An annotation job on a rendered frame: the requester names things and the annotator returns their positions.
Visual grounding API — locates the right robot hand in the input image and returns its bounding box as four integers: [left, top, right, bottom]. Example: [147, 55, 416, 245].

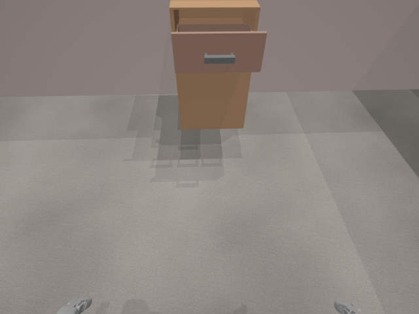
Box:
[334, 301, 365, 314]

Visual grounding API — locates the cabinet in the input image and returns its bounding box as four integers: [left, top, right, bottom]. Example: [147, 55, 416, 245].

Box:
[169, 0, 261, 130]

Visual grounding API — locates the drawer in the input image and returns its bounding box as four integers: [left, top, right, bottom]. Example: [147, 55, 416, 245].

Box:
[171, 24, 267, 73]

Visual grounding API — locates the left robot hand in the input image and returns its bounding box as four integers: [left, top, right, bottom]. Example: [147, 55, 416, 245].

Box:
[57, 298, 92, 314]

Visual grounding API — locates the handle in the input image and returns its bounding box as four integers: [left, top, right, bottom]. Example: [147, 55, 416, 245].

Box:
[204, 52, 235, 64]

